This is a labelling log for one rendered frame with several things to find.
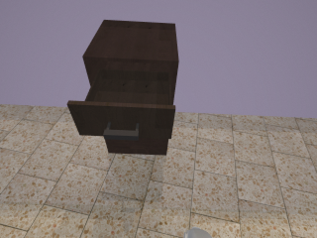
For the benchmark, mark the handle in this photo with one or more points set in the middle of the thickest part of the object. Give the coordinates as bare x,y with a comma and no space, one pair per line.
130,135

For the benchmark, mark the right robot thigh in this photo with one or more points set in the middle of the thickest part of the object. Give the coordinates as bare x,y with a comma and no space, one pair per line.
196,233

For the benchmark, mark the drawer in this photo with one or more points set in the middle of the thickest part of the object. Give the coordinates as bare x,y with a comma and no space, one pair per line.
126,97

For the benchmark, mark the cabinet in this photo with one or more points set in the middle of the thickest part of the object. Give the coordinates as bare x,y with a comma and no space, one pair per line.
134,45

